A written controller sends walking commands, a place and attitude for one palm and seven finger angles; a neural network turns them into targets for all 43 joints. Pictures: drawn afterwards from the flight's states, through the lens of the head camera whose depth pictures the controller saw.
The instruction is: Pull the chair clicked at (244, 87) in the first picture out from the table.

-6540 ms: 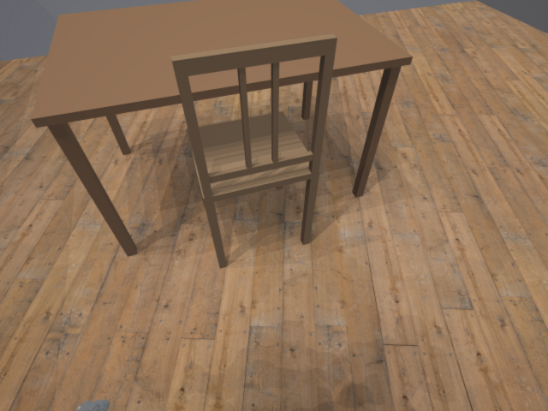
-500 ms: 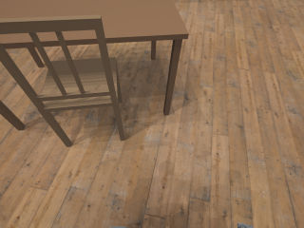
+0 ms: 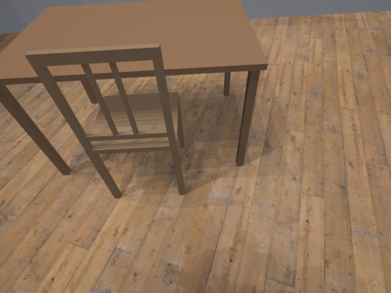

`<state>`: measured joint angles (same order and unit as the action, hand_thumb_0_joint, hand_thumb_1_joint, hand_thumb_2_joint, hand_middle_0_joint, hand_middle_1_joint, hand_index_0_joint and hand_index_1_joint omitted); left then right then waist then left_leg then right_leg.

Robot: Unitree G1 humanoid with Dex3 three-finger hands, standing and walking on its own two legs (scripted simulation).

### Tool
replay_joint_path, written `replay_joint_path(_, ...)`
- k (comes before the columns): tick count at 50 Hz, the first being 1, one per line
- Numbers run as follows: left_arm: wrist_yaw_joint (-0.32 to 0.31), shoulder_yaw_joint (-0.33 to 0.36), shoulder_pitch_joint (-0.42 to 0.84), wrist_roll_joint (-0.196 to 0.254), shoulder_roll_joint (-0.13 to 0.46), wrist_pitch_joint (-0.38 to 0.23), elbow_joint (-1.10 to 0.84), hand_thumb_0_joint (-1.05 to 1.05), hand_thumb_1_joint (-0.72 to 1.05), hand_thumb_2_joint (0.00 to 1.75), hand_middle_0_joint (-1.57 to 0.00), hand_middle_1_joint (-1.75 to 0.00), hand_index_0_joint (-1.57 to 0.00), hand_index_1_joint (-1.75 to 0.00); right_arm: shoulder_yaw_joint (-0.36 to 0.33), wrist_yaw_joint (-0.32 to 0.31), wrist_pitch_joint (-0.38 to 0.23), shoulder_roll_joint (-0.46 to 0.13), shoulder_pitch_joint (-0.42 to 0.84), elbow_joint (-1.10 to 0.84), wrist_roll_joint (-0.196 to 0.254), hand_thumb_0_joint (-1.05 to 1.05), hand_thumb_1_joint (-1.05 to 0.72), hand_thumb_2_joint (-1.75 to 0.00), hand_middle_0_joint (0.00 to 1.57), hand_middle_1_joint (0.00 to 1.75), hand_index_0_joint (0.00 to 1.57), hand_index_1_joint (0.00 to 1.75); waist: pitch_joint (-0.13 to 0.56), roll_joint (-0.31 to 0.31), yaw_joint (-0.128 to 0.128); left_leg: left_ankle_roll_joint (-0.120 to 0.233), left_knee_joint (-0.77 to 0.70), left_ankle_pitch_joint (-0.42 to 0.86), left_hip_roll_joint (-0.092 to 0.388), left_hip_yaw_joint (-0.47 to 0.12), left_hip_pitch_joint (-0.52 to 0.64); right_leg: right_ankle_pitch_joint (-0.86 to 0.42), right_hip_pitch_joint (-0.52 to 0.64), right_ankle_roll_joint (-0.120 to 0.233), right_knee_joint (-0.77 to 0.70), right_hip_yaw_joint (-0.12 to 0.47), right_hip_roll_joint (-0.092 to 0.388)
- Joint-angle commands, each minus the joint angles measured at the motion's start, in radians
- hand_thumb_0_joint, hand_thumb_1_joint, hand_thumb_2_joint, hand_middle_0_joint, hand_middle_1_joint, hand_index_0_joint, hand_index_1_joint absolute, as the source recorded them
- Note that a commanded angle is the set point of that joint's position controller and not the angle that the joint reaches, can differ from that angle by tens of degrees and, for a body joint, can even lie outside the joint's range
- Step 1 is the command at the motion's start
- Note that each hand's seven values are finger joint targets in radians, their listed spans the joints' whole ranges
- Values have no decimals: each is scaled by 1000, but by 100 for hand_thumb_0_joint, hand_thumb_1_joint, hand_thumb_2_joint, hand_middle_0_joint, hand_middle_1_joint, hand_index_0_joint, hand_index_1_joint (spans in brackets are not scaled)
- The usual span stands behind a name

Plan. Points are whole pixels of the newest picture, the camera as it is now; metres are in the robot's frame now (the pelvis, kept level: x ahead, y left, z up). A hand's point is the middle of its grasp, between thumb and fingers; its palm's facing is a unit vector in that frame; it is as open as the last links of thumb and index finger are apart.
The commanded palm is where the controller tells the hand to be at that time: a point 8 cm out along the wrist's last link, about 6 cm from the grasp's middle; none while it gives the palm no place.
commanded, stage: take the last steps up to it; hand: left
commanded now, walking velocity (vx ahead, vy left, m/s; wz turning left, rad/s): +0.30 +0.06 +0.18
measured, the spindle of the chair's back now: (102, 103) +0.74 +0.39 -0.07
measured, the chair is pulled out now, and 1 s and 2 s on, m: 0.00 0.00 0.00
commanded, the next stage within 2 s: come to a stop and stand still in 0.92 s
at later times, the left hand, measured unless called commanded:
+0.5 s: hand out of the picture -0.05 +0.20 -0.17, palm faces +0.24 -0.96 -0.15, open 7.4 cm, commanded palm none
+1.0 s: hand (107, 209) +0.36 +0.29 -0.15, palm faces +0.02 -0.98 -0.20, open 7.4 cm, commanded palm none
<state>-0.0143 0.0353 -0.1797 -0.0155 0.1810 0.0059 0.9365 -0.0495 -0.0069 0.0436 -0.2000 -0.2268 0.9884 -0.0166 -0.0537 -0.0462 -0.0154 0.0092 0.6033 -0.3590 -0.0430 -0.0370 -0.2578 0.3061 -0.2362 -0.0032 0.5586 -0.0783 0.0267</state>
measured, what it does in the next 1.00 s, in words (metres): walks ahead: left foot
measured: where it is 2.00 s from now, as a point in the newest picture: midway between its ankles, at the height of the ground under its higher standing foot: (180, 292)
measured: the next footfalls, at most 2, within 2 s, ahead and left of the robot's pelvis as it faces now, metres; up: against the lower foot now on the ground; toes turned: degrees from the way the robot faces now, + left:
left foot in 0.50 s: +0.16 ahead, +0.19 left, +0.00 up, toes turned +13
right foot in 1.04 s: +0.39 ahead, +0.01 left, +0.00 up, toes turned -3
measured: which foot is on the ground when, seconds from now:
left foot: up 0.00-0.48, down 0.50-1.00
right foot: down 0.00-0.50, up 0.52-1.00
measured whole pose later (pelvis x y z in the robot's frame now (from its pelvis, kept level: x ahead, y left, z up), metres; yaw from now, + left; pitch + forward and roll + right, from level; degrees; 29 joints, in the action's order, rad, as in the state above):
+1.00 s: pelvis +0.24 +0.10 +0.00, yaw +3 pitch -2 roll +1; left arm 0.01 0.05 -0.10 -0.02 0.17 -0.01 1.00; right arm -0.02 -0.03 -0.05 -0.12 -0.43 1.15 -0.04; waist -0.07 -0.01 -0.06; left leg 0.03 0.37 -0.39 -0.01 0.17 0.05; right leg 0.21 -0.46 0.04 0.68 -0.11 0.05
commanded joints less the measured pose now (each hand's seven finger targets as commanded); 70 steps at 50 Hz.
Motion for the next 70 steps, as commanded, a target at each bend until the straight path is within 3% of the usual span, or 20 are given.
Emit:
replay_joint_path(1, -13, 56, -152, -3, 223, -28, -16, 0, 90, 90, -20, -30, -20, -30, -37, 12, -15, -120, 41, -78, -8, 0, -90, -90, 20, 30, 20, 30, -29, 252, 67, -12, 457, -143, 52, -54, -338, 241, 93, 149, -440, 477, 393)
replay_joint_path(3, -8, 43, -110, -1, 166, -44, -16, 0, 90, 90, -20, -30, -20, -30, -42, 31, -20, -109, 11, -39, -13, 0, -90, -90, 20, 30, 20, 30, -66, 138, 30, -21, 521, 13, 90, -26, -348, 187, 70, 113, -426, 307, 316)
replay_joint_path(6, -5, 33, -161, -1, 123, -67, 11, 0, 90, 90, -20, -30, -20, -30, -37, 35, -24, -74, -32, -8, -14, 0, -90, -90, 20, 30, 20, 30, -35, 171, 31, -43, 533, 123, 101, 4, -350, 19, 123, 87, -410, 174, 265)
replay_joint_path(18, -4, 30, -328, -17, 125, -81, 149, 0, 90, 90, -20, -30, -20, -30, -12, 50, -51, -25, 133, -47, -6, 0, -90, -90, 20, 30, 20, 30, -93, 210, 80, -24, 153, 112, 137, 106, -289, -34, 136, 130, -419, 108, 301)
replay_joint_path(23, -3, 38, -296, -12, 122, -59, 171, 0, 90, 90, -20, -30, -20, -30, -10, 35, -85, -47, -43, 10, -5, 0, -90, -90, 20, 30, 20, 30, -20, 132, -6, 3, -119, 124, 68, 179, 157, -58, -35, 82, -182, 9, 223)
replay_joint_path(24, 1, 29, -299, -8, 76, -57, 164, 0, 90, 90, -20, -30, -20, -30, -29, 19, -94, -121, -185, 46, -11, 0, -90, -90, 20, 30, 20, 30, 49, -48, -66, 31, -186, 55, 165, 58, 349, -46, -136, 52, 66, -54, 156)
replay_joint_path(25, 7, 19, -305, -1, 17, -56, 135, 0, 90, 90, -20, -30, -20, -30, -55, 4, -98, -232, -313, 78, -17, 0, -90, -90, 20, 30, 20, 30, 122, -308, -96, 106, -311, 40, 423, -302, 458, 256, -330, 1, 377, -119, 36)
replay_joint_path(26, 2, 20, -232, -8, 40, -56, 102, 0, 90, 90, -20, -30, -20, -30, -51, -6, -90, -233, -348, 91, -10, 0, -90, -90, 20, 30, 20, 30, 124, -248, -112, 151, -376, 25, 467, -381, 429, 294, -398, 19, 546, -6, 28)
replay_joint_path(29, 19, 27, -167, -9, 33, -52, 125, 0, 90, 90, -20, -30, -20, -30, -16, -17, -103, -97, -141, 42, -3, 0, -90, -90, 20, 30, 20, 30, -37, -36, -26, 159, -424, 86, 398, -187, 150, 57, -392, 22, 654, 59, 125)
replay_joint_path(33, 23, 30, -235, -13, 5, -31, 147, 0, 90, 90, -20, -30, -20, -30, -1, -24, -135, -29, -122, 42, 3, 0, -90, -90, 20, 30, 20, 30, -11, -51, 36, 147, -425, 469, 311, 7, 146, -63, -331, -6, 570, 40, 107)
replay_joint_path(45, 26, 19, 73, -5, 25, -21, 23, 0, 90, 90, -20, -30, -20, -30, 3, -30, -120, -67, -242, 114, -14, 0, -90, -90, 20, 30, 20, 30, -81, -46, -19, 152, -343, 757, 318, 69, 268, -102, -348, 25, 202, -7, 57)
replay_joint_path(47, 24, 17, 72, -3, 29, -25, 19, 0, 90, 90, -20, -30, -20, -30, 1, -31, -112, -78, -241, 120, -16, 0, -90, -90, 20, 30, 20, 30, -78, -41, -14, 146, -293, 799, 324, 76, 260, -68, -265, 46, 132, -27, 31)
replay_joint_path(49, 19, 24, -56, -4, 45, -37, 53, 0, 90, 90, -20, -30, -20, -30, 2, -31, -108, -87, -222, 127, -12, 0, -90, -90, 20, 30, 20, 30, -12, -7, 48, 119, -142, 872, 305, 99, 218, -124, -56, 62, 32, -56, -17)
replay_joint_path(50, 15, 32, -162, -7, 73, -47, 90, 0, 90, 90, -20, -30, -20, -30, 3, -28, -108, -80, -216, 128, -3, 0, -90, -90, 20, 30, 20, 30, 47, 13, 89, 88, -1, 810, 258, 123, 153, -217, 117, 71, -40, -49, -21)
replay_joint_path(51, 6, 49, -276, -10, 140, -62, 124, 0, 90, 90, -20, -30, -20, -30, 6, -23, -111, -47, -232, 120, 9, 0, -90, -90, 20, 30, 20, 30, 147, 123, 124, 45, 232, 554, 175, 164, -23, -478, 342, 138, -31, 151, 136)
replay_joint_path(52, 2, 62, -334, 3, 210, -64, 136, 0, 90, 90, -20, -30, -20, -30, 9, -26, -111, -9, -275, 108, 21, 0, -90, -90, 20, 30, 20, 30, 226, 239, 104, -3, 524, -179, 33, 189, -174, -859, 441, 290, -134, 457, 394)
replay_joint_path(53, -6, 50, -283, 16, 201, -59, 115, 0, 90, 90, -20, -30, -20, -30, 8, -37, -91, -20, -241, 97, 24, 0, -90, -90, 20, 30, 20, 30, 215, 132, 91, 2, 613, -277, 58, 54, -135, -929, 296, 338, -187, 457, 424)
replay_joint_path(58, -35, 21, 17, -6, 104, -36, 51, 0, 90, 90, -20, -30, -20, -30, 16, -32, -27, 64, -243, 127, 20, 0, -90, -90, 20, 30, 20, 30, 68, 77, -30, -29, 342, -131, 109, 33, -3, -678, -98, 222, -239, 153, 271)
replay_joint_path(64, -32, 45, -47, -11, 136, -9, 60, 0, 90, 90, -20, -30, -20, -30, -5, -24, -8, 29, -134, 70, 10, 0, -90, -90, 20, 30, 20, 30, 89, 160, 25, -47, 262, -96, 67, 56, -73, -586, -5, 223, -235, 204, 271)
replay_joint_path(70, -30, 53, -36, -12, 149, 6, 53, 0, 90, 90, -20, -30, -20, -30, -7, -21, -19, 12, -128, 51, 10, 0, -90, -90, 20, 30, 20, 30, 101, 199, 7, -40, -27, 41, 56, 68, 67, -306, -47, 166, -213, 203, 225)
